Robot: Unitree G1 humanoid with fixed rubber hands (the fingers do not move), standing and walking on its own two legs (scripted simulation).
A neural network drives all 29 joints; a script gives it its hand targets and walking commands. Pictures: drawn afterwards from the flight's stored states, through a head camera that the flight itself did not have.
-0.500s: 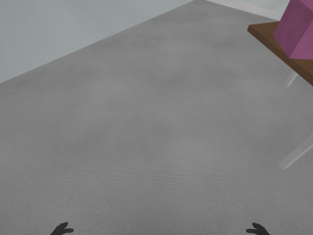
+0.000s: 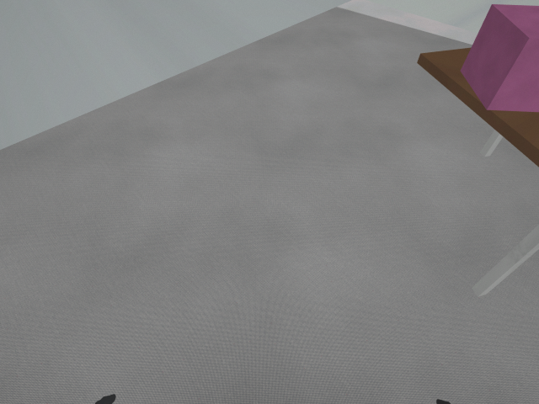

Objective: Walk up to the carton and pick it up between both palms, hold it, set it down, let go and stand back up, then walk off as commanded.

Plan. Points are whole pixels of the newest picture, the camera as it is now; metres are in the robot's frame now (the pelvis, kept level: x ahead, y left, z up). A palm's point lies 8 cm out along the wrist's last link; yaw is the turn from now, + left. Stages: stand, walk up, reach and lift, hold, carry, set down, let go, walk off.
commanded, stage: stand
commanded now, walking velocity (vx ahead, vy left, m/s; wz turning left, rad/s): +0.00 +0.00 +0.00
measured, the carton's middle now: (526, 58) +1.12 -0.86 -0.02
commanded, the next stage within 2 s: walk up in 0.92 s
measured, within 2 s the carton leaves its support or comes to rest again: neither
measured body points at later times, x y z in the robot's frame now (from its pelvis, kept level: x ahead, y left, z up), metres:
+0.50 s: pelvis +0.00 -0.01 +0.00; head +0.01 -0.01 +0.45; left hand +0.10 +0.28 -0.13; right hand +0.09 -0.30 -0.13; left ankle +0.01 +0.12 -0.74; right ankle +0.02 -0.13 -0.74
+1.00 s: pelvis +0.02 -0.02 +0.00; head +0.03 -0.02 +0.45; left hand +0.11 +0.27 -0.13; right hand +0.10 -0.31 -0.13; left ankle +0.01 +0.12 -0.74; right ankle +0.02 -0.13 -0.74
